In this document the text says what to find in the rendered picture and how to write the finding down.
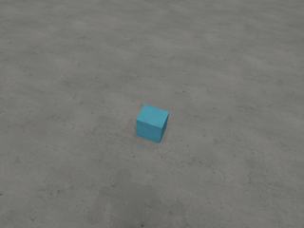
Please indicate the carton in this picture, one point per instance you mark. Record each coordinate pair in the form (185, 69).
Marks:
(151, 123)

